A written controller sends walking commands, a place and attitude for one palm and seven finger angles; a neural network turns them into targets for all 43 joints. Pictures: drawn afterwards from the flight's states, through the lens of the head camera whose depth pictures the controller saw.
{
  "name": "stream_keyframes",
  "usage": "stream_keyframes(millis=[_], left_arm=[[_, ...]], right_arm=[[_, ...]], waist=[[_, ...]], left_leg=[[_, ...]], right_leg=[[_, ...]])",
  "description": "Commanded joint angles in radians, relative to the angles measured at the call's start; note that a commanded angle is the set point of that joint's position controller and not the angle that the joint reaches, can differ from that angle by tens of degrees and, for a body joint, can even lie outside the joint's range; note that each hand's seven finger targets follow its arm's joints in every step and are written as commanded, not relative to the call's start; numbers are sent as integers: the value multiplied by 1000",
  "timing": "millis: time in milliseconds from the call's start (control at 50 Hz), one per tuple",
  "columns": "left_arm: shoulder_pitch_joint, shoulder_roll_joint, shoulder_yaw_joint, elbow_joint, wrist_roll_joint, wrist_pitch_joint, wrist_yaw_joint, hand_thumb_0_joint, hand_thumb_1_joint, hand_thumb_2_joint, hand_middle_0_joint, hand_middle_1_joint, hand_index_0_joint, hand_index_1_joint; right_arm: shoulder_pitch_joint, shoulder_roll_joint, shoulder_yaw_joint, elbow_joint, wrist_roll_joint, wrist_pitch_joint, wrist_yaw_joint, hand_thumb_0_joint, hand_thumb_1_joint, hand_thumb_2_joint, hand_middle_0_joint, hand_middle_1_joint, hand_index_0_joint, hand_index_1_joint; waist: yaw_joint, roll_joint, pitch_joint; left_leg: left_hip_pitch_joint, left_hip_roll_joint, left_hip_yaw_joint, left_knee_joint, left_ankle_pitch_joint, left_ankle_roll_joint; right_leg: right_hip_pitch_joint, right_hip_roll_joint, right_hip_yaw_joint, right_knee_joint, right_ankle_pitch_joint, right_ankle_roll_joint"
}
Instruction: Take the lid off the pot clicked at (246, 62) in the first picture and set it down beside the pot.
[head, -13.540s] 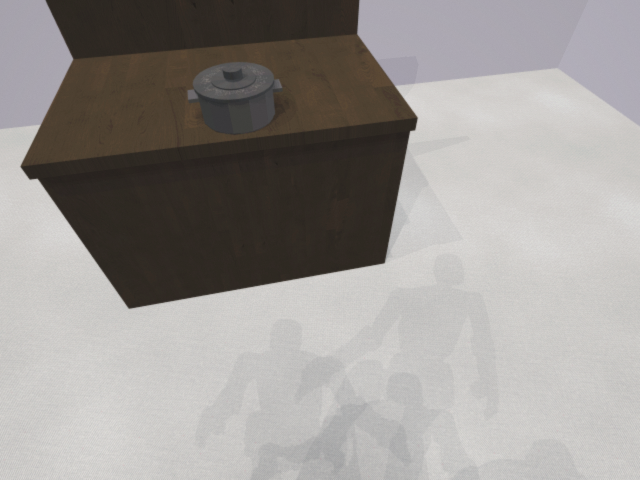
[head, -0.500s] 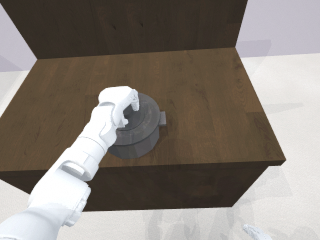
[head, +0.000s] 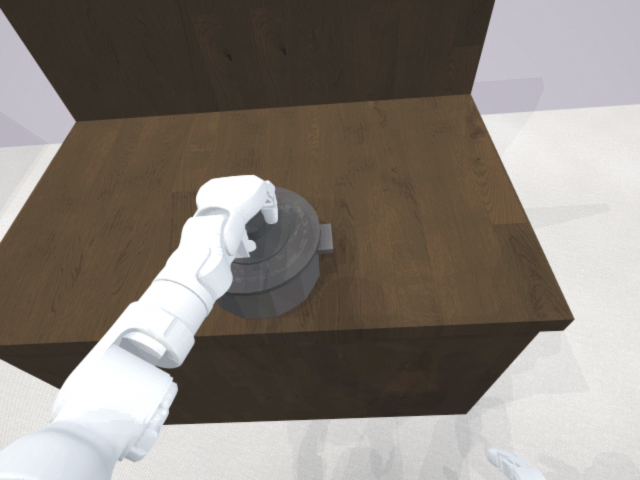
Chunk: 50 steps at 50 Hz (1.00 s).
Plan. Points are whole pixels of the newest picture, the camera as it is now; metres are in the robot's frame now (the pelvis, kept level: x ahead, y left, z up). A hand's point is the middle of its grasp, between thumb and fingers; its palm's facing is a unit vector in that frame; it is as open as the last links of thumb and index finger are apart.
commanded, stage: lift the lid straight up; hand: left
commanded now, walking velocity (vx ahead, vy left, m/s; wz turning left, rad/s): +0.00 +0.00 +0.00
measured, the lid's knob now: (249, 225) +0.46 +0.11 +0.04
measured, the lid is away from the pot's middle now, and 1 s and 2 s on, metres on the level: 0.00 0.01 0.01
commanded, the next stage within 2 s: move the lid sideways beside the pot in 1.78 s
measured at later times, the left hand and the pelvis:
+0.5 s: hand (231, 216) +0.43 +0.12 +0.10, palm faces -0.27 -0.05 -0.96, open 7.5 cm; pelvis +0.00 +0.00 +0.00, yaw +1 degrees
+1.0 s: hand (234, 190) +0.44 +0.11 +0.14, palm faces -0.24 -0.05 -0.97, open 7.5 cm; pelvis -0.01 +0.00 +0.00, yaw +1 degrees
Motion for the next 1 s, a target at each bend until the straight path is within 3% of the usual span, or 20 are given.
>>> stream_keyframes(millis=[0,60,100,140,180,260,320,380,400,460,500,560,600,640,680,780,820,860,940,980], left_arm=[[-591,202,93,-322,18,-4,52,0,592,1057,-847,-993,-895,-994],[-589,238,120,-351,18,1,49,0,593,1057,-847,-993,-895,-994],[-548,191,83,-341,15,12,44,0,593,1057,-847,-993,-895,-994],[-525,213,105,-317,11,24,38,0,593,1057,-847,-993,-895,-994],[-580,182,67,-305,11,34,28,0,593,1057,-847,-993,-895,-994],[-635,271,125,-391,9,22,12,0,593,1057,-847,-993,-895,-994],[-599,234,97,-339,11,29,-3,0,593,1057,-847,-993,-895,-994],[-654,230,90,-379,7,28,-13,0,593,1057,-847,-993,-895,-994],[-644,188,56,-370,3,31,-20,0,593,1057,-847,-993,-895,-994],[-648,230,93,-316,0,39,-29,0,593,1057,-847,-993,-895,-994],[-704,194,55,-347,2,35,-36,0,593,1057,-847,-993,-895,-994],[-721,229,83,-414,5,25,-35,0,593,1057,-847,-993,-895,-994],[-681,197,66,-320,3,45,-37,0,593,1057,-847,-993,-895,-994],[-713,247,112,-309,0,55,-34,0,593,1057,-847,-993,-895,-994],[-741,247,100,-383,8,52,-33,0,593,1057,-847,-993,-895,-994],[-681,293,142,-307,14,79,-47,0,593,1057,-847,-993,-895,-994],[-729,237,85,-342,15,84,-60,0,593,1057,-847,-993,-895,-994],[-749,285,120,-365,15,83,-68,0,593,1057,-847,-993,-895,-994],[-769,272,110,-332,5,87,-90,0,593,1057,-847,-993,-895,-994],[-832,311,125,-361,13,78,-94,0,593,1057,-847,-993,-895,-994]], right_arm=[[-67,-102,-35,-125,-4,-46,1,0,-900,-900,200,300,200,300],[-76,-105,-34,-124,-4,-46,5,0,-900,-900,200,300,200,300],[-87,-99,-30,-127,-1,-49,11,0,-900,-900,200,300,200,300],[-96,-104,-29,-126,1,-47,14,0,-900,-900,200,300,200,300],[-102,-103,-23,-119,5,-41,11,0,-900,-900,200,300,200,300],[-116,-103,-19,-136,-1,-52,-2,0,-900,-900,200,300,200,300],[-114,-100,-16,-129,4,-49,0,0,-900,-900,200,300,200,300],[-121,-103,-18,-131,3,-50,3,0,-900,-900,200,300,200,300],[-125,-98,-18,-136,4,-53,6,0,-900,-900,200,300,200,300],[-123,-107,-14,-128,2,-49,3,0,-900,-900,200,300,200,300],[-125,-101,-14,-131,4,-52,3,0,-900,-900,200,300,200,300],[-126,-103,-19,-141,-2,-63,6,0,-900,-900,200,300,200,300],[-120,-103,-15,-125,2,-54,9,0,-900,-900,200,300,200,300],[-122,-110,-12,-122,3,-49,6,0,-900,-900,200,300,200,300],[-137,-103,-13,-140,1,-62,8,0,-900,-900,200,300,200,300],[-139,-111,-7,-139,5,-57,9,0,-900,-900,200,300,200,300],[-145,-106,-9,-143,7,-58,10,0,-900,-900,200,300,200,300],[-147,-111,-10,-147,5,-63,8,0,-900,-900,200,300,200,300],[-136,-110,-7,-148,6,-67,0,0,-900,-900,200,300,200,300],[-132,-112,-6,-142,6,-72,-6,0,-900,-900,200,300,200,300]], waist=[[0,-94,-490],[5,-105,-492],[7,-87,-471],[9,-125,-443],[-2,-131,-402],[12,-119,-486],[5,-121,-437],[4,-100,-446],[1,-89,-443],[3,-120,-418],[-2,-102,-428],[6,-82,-501],[2,-127,-431],[11,-138,-408],[19,-104,-474],[26,-160,-421],[15,-141,-421],[19,-133,-438],[12,-148,-424],[9,-134,-439]], left_leg=[[176,11,-93,-12,474,3],[186,14,-98,-12,498,0],[183,11,-97,-11,507,-1],[151,9,-97,-12,483,0],[132,6,-90,-29,407,0],[154,-5,-91,-31,409,6],[157,3,-94,-33,430,-1],[177,3,-99,-34,428,-3],[187,3,-105,-30,454,-5],[158,-1,-97,-37,396,-3],[179,0,-106,-41,399,-7],[228,3,-116,-29,471,-8],[188,4,-110,-37,439,-11],[148,0,-100,-52,378,-7],[186,-2,-109,-50,415,-6],[134,-4,-95,-59,383,-1],[153,-2,-98,-64,378,-1],[162,-5,-99,-58,388,2],[152,-7,-96,-68,356,5],[168,-8,-97,-72,341,5]], right_leg=[[269,30,30,12,433,-50],[279,29,31,11,445,-50],[271,29,27,12,449,-50],[282,28,30,7,449,-51],[260,30,23,0,403,-51],[335,21,39,3,441,-51],[300,24,29,-1,429,-50],[285,24,26,0,414,-53],[273,24,23,2,410,-53],[278,24,24,-4,385,-53],[262,24,18,-2,366,-55],[288,23,23,7,405,-55],[268,26,15,-2,386,-54],[284,22,21,-9,366,-56],[313,20,25,3,395,-57],[334,19,30,-8,401,-53],[313,19,25,-10,384,-53],[329,19,31,-9,396,-54],[324,17,30,-22,371,-52],[327,17,34,-23,365,-51]])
